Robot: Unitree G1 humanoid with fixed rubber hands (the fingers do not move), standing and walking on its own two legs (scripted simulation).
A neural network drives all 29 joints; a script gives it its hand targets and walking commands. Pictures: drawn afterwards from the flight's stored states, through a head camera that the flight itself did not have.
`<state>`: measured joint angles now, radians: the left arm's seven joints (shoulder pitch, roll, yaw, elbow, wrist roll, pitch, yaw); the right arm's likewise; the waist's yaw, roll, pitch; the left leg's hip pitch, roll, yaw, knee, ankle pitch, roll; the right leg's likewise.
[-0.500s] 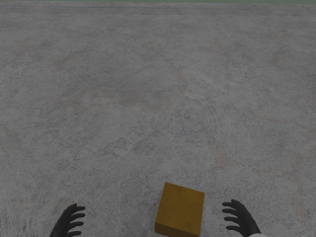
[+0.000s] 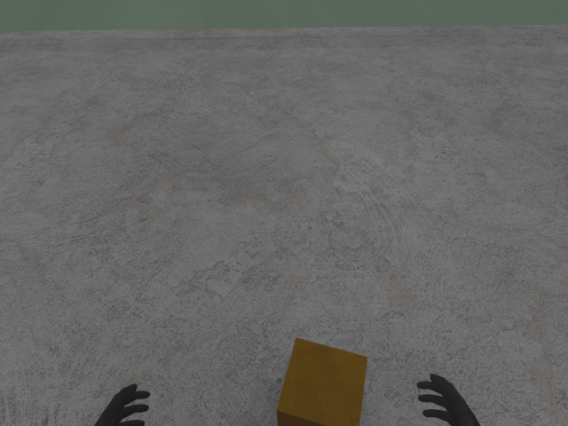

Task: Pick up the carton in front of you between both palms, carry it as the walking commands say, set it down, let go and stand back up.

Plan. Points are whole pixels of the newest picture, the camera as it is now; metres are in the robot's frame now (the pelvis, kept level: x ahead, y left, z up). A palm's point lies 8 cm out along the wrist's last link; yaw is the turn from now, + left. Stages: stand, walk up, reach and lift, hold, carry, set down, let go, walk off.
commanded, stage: stand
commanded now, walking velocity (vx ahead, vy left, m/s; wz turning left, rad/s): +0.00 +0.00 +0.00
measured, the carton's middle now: (320, 395) +0.36 -0.11 -0.64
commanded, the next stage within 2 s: none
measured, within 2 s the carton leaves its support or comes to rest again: neither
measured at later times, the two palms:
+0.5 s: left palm out of the picture +0.13 +0.27 -0.08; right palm (494, 422) +0.17 -0.31 -0.10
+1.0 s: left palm out of the picture +0.09 +0.29 -0.08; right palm out of the picture +0.12 -0.31 -0.10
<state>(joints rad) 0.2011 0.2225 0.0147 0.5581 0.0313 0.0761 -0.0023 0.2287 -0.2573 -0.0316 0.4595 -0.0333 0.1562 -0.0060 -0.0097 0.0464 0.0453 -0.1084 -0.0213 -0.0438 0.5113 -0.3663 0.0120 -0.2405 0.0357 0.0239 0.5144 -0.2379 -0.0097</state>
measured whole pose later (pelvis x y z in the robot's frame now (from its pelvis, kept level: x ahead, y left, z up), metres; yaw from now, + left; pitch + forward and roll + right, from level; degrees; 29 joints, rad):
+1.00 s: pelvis +0.01 -0.02 +0.01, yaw +3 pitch -2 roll +0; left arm 0.13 0.35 0.05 0.94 0.02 0.00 0.01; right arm 0.19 -0.38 0.00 0.87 -0.03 -0.02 -0.03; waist 0.01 0.04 0.02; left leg -0.05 -0.01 -0.09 0.39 -0.30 -0.02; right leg -0.18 0.04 -0.02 0.42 -0.21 -0.04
